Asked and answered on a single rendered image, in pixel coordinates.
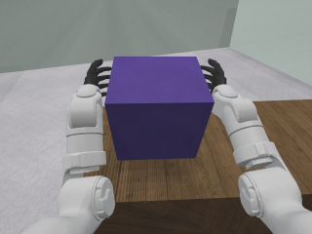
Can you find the robot right hand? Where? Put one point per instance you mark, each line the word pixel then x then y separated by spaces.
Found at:
pixel 217 72

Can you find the robot left hand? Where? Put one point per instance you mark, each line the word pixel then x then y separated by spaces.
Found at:
pixel 92 77

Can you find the pedestal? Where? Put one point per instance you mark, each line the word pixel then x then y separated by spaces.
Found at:
pixel 201 195

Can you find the robot right upper arm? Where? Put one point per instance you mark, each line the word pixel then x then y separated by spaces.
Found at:
pixel 271 195

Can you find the left robot forearm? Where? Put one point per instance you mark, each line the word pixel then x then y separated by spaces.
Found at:
pixel 83 131

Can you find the right robot forearm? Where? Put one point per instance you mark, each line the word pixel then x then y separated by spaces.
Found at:
pixel 252 148

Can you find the robot left upper arm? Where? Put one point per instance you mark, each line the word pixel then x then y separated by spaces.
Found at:
pixel 83 203

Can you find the carton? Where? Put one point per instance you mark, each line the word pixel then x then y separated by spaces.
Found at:
pixel 157 107

